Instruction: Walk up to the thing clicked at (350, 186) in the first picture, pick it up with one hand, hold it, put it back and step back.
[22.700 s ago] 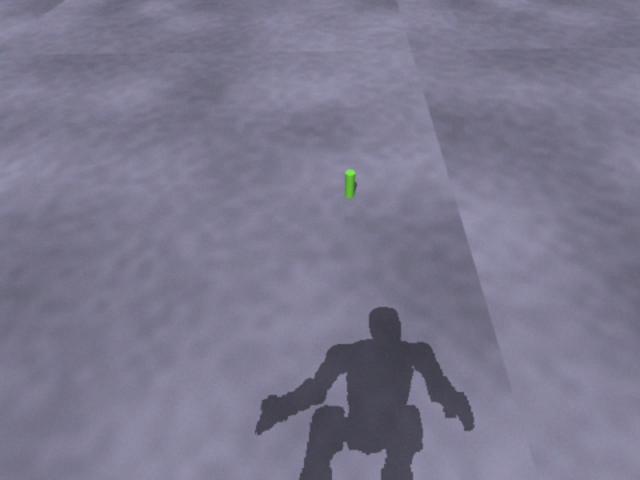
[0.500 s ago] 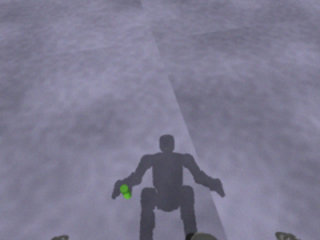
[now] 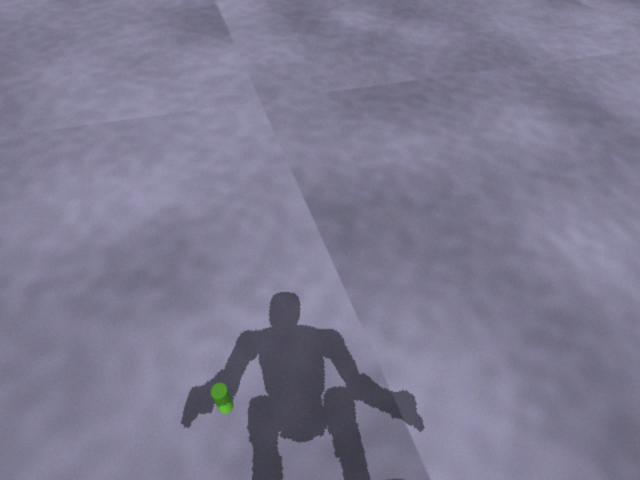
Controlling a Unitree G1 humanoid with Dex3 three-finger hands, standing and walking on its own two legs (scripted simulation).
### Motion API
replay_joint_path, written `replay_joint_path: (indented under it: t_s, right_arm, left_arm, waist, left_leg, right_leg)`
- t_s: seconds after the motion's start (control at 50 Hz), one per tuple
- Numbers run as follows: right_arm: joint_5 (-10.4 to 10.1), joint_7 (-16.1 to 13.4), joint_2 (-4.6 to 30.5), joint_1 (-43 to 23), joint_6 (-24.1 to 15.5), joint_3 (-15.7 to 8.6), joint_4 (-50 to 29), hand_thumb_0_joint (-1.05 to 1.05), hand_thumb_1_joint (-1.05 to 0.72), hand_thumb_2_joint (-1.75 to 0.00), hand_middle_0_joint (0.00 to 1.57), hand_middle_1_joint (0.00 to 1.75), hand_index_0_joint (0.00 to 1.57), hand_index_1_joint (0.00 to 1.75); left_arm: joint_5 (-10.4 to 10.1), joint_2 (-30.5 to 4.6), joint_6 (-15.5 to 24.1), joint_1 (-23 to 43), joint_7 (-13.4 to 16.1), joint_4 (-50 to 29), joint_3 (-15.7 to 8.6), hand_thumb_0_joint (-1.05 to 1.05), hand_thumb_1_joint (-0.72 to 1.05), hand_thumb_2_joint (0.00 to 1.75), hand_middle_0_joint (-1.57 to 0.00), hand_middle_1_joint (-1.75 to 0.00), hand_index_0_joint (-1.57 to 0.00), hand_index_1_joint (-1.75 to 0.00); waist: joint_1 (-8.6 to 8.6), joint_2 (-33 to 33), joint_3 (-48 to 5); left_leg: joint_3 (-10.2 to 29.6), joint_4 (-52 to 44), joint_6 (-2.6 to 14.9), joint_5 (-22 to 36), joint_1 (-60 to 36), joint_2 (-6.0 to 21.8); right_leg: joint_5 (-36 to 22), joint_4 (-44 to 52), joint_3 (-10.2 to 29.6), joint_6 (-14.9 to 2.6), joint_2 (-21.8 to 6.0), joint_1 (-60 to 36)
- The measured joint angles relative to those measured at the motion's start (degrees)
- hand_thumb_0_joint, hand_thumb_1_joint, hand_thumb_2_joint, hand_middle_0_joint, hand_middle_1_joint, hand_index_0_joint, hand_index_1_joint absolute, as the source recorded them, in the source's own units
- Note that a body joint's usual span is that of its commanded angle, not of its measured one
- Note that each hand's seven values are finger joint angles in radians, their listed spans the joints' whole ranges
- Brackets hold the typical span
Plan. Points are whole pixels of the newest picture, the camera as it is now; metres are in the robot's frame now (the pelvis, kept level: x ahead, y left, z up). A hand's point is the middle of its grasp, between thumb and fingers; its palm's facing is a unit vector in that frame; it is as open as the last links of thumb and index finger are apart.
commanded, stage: walk up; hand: left
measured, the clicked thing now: (222, 398) +0.45 +0.26 -0.71
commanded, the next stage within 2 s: none
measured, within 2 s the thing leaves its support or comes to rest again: neither
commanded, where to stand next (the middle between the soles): +0.12 +0.00 m, yaw +5 degrees
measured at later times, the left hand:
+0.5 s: hand out of the picture +0.14 +0.25 -0.16, palm faces +0.05 -0.92 -0.39, open 7.4 cm
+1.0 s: hand out of the picture +0.03 +0.25 -0.16, palm faces +0.04 -0.94 -0.35, open 7.4 cm
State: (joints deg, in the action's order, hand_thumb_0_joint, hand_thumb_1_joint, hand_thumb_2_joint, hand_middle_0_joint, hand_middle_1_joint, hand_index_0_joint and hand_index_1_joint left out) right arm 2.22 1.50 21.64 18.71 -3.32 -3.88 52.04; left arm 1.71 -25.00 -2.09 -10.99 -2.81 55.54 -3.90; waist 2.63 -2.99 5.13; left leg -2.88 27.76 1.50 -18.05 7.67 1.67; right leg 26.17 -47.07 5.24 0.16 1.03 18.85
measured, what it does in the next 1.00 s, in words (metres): steps on the spot: right foot, then left foot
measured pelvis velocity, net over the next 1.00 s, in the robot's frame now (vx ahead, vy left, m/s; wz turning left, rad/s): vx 0.01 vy -0.01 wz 0.04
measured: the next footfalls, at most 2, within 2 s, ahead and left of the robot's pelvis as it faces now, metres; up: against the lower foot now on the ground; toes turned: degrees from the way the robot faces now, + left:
right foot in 0.12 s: +0.09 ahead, -0.16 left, +0.00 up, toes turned +0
left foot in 0.50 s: +0.11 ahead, +0.10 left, +0.00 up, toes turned +1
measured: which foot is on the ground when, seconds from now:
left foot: down 0.00-0.14, up 0.16-0.48, down 0.50-1.00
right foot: up 0.00-0.10, down 0.12-0.52, up 0.54-0.78, down 0.80-1.00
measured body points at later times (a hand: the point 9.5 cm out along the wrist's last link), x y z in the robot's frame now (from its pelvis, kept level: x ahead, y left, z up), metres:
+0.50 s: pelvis +0.03 -0.01 -0.02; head +0.07 -0.02 +0.43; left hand +0.14 +0.30 -0.13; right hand +0.10 -0.33 -0.14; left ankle +0.07 +0.10 -0.74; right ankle +0.06 -0.16 -0.74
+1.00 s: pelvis +0.01 -0.01 -0.01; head +0.02 -0.01 +0.44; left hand +0.03 +0.30 -0.14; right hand +0.12 -0.32 -0.13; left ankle +0.07 +0.10 -0.74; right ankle -0.02 -0.14 -0.74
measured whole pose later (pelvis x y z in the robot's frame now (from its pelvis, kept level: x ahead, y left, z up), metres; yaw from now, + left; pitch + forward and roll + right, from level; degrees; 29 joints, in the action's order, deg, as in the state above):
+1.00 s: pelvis +0.01 -0.01 -0.01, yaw +2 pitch -3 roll -1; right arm 0.2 1.2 21.6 10.1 -0.9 -1.0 56.1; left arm 0.9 -20.4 -0.1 -14.0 -0.7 59.7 -1.3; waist -1.1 1.0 3.6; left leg 1.3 31.2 0.7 -11.4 16.4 -0.7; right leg 20.0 -30.2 0.6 0.1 0.5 7.3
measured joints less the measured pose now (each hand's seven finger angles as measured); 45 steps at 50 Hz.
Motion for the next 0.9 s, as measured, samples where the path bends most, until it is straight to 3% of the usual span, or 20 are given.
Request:
replay_joint_path:
  t_s: [0.08,0.12,0.14,0.2,0.26,0.36,0.46,0.52,0.54,0.6,0.66,0.78,0.8,0.84,0.9]
  right_arm:
    - [-0.2,0.8,2.5,2.6,0.9,-0.3,-0.8,0.01,-0.9,-0.9,0.2,0.3,0.2,0.3]
    - [-0.8,0.7,3.5,3.4,1.9,-0.3,-1.0,0.01,-0.9,-0.9,0.2,0.3,0.2,0.3]
    - [-1.2,0.4,3.9,3.4,2.4,-0.2,-0.9,0.01,-0.9,-0.9,0.2,0.3,0.2,0.3]
    - [-1.8,-0.5,3.9,2.5,4.2,0.2,0.2,0.01,-0.9,-0.9,0.2,0.3,0.2,0.3]
    - [-2.2,-0.6,3.8,1.7,4.3,0.7,0.2,0.01,-0.9,-0.9,0.2,0.3,0.2,0.3]
    - [-2.2,-0.4,2.5,-0.7,4.7,1.1,0.1,0.01,-0.9,-0.9,0.2,0.3,0.2,0.3]
    - [-2.0,-0.6,1.3,-3.6,5.1,1.3,-0.8,0.01,-0.9,-0.9,0.2,0.3,0.2,0.3]
    - [-1.2,-0.6,1.1,-4.9,4.7,0.9,-1.4,0.0,-0.9,-0.9,0.2,0.3,0.2,0.3]
    - [-0.9,-0.5,0.9,-5.7,4.8,0.8,-1.6,0.0,-0.9,-0.9,0.2,0.3,0.2,0.3]
    - [-1.0,-0.2,0.3,-7.9,4.6,0.9,-2.6,0.01,-0.9,-0.9,0.2,0.3,0.2,0.3]
    - [-1.2,-0.9,-0.2,-9.2,4.0,1.2,-3.1,0.01,-0.9,-0.9,0.2,0.3,0.2,0.3]
    - [-0.4,-0.7,-0.1,-9.9,2.6,1.8,-3.0,0.01,-0.9,-0.9,0.2,0.3,0.2,0.3]
    - [-0.4,-0.7,0.0,-9.9,2.6,1.9,-2.9,0.01,-0.9,-0.9,0.2,0.3,0.2,0.3]
    - [-0.8,-0.6,0.6,-9.9,2.9,1.9,-2.0,0.0,-0.9,-0.9,0.2,0.3,0.2,0.3]
    - [-1.7,-0.5,0.1,-9.3,3.5,2.3,0.5,0.01,-0.9,-0.9,0.2,0.3,0.2,0.3]
  left_arm:
    - [-0.3,0.0,2.1,0.1,-0.4,-1.6,-0.1,0.01,0.9,0.9,-0.2,-0.3,-0.2,-0.3]
    - [-0.5,0.0,3.5,0.3,0.1,-2.6,-0.2,0.01,0.9,0.9,-0.2,-0.3,-0.2,-0.3]
    - [-0.3,0.4,4.2,0.7,0.7,-3.0,-0.4,0.0,0.9,0.9,-0.2,-0.3,-0.2,-0.3]
    - [-0.3,2.2,4.9,1.3,1.7,-4.0,0.4,0.0,0.9,0.9,-0.2,-0.3,-0.2,-0.3]
    - [-0.8,4.1,4.9,1.0,2.1,-4.8,1.5,0.0,0.9,0.9,-0.2,-0.3,-0.2,-0.3]
    - [-1.1,5.1,4.3,1.5,2.8,-5.1,2.3,0.0,0.9,0.9,-0.2,-0.3,-0.2,-0.3]
    - [-1.4,4.5,2.4,3.7,3.4,-5.5,2.1,0.0,0.9,0.9,-0.2,-0.3,-0.2,-0.3]
    - [-2.1,3.6,1.4,5.2,3.9,-5.5,2.0,0.0,0.9,0.9,-0.2,-0.3,-0.2,-0.3]
    - [-2.6,3.2,1.0,5.9,4.3,-5.4,1.8,0.0,0.9,0.9,-0.2,-0.3,-0.2,-0.3]
    - [-3.0,2.4,-0.3,6.9,5.2,-4.5,1.4,0.0,0.9,0.9,-0.2,-0.3,-0.2,-0.3]
    - [-2.9,1.7,-0.4,5.8,5.0,-3.6,1.1,0.0,0.9,0.9,-0.2,-0.3,-0.2,-0.3]
    - [-1.3,1.5,0.4,0.4,3.2,0.1,1.0,0.0,0.9,0.9,-0.2,-0.3,-0.2,-0.3]
    - [-1.1,1.5,0.6,-0.3,3.1,0.8,0.9,0.0,0.9,0.9,-0.2,-0.3,-0.2,-0.3]
    - [-0.7,2.6,1.3,-1.1,3.1,2.2,0.8,0.0,0.9,0.9,-0.2,-0.3,-0.2,-0.3]
    - [0.0,3.1,2.0,-3.1,2.7,2.8,1.5,0.0,0.9,0.9,-0.2,-0.3,-0.2,-0.3]
  waist:
    - [0.98,2.0,0.0]
    - [1.08,2.9,0.1]
    - [1.19,3.9,0.5]
    - [0.28,5.4,0.3]
    - [-0.6,6.9,0.0]
    - [-1.75,7.5,0.6]
    - [-2.19,5.3,2.4]
    - [-1.78,3.3,3.3]
    - [-2.03,2.4,4.2]
    - [-1.8,1.7,5.6]
    - [-2.28,0.8,5.2]
    - [-3.36,0.7,1.9]
    - [-3.49,1.0,1.4]
    - [-3.34,3.3,1.5]
    - [-4.04,3.3,-0.1]
  left_leg:
    - [0.2,-0.4,-1.1,-0.6,-1.3,1.4]
    - [0.6,3.2,-2.07,-2.8,-0.3,2.1]
    - [1.5,6.9,-1.59,-4.2,1.0,2.8]
    - [7.0,21.4,-0.58,-10.6,7.1,-0.4]
    - [8.9,27.6,-0.66,-9.3,11.8,-2.2]
    - [9.6,23.7,-1.91,-6.5,14.6,-1.8]
    - [5.8,18.2,-1.63,-5.2,13.7,-2.1]
    - [3.8,11.6,-0.75,2.2,11.6,-3.1]
    - [3.4,12.5,-0.26,1.7,12.2,-3.6]
    - [3.6,12.8,0.64,1.7,13.4,-3.4]
    - [3.1,10.7,0.79,3.2,13.6,-3.2]
    - [1.2,9.5,0.69,3.6,13.3,-2.0]
    - [1.0,9.8,0.44,3.4,13.4,-1.7]
    - [2.4,10.6,-0.36,3.2,13.2,-0.2]
    - [3.7,9.0,-0.74,0.6,11.9,-1.5]
  right_leg:
    - [-2.8,10.4,-3.8,-0.56,-1.6,-2.1]
    - [-10.4,17.7,-5.0,-0.8,-1.4,-4.6]
    - [-14.4,18.1,-5.7,-0.51,-0.8,-5.1]
    - [-12.3,16.0,-6.2,-0.7,-0.7,-5.3]
    - [-12.0,17.5,-6.5,-0.68,-1.1,-7.2]
    - [-10.9,16.6,-7.0,-0.27,-1.6,-7.8]
    - [-8.2,11.2,-7.2,0.74,-3.7,-4.6]
    - [-5.7,5.2,-7.1,1.44,-5.6,-1.2]
    - [-3.9,2.5,-5.7,0.71,-5.3,0.2]
    - [6.0,-10.6,-0.9,-0.94,-0.5,4.2]
    - [5.4,-15.8,0.7,-1.65,1.7,5.2]
    - [5.7,2.2,-1.7,-0.73,-0.3,-3.3]
    - [4.2,6.4,-2.4,-0.94,-0.6,-5.2]
    - [-4.6,12.1,-4.0,-0.52,0.7,-8.0]
    - [-5.5,13.9,-4.0,-0.49,0.3,-9.1]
